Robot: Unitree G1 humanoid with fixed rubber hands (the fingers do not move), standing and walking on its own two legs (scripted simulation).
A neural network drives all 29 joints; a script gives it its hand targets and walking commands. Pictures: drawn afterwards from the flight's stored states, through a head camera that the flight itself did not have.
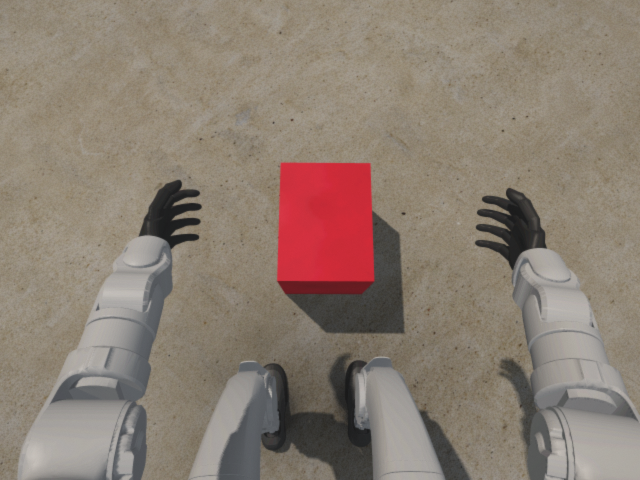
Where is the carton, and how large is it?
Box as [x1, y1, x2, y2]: [277, 163, 373, 293]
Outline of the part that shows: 281,163 277,281 285,293 361,293 373,281 370,164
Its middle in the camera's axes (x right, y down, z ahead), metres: +0.02 -0.03 +0.98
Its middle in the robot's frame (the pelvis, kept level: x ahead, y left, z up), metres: +0.54 -0.03 -0.56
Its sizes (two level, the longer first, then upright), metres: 0.281 0.212 0.237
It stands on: the floor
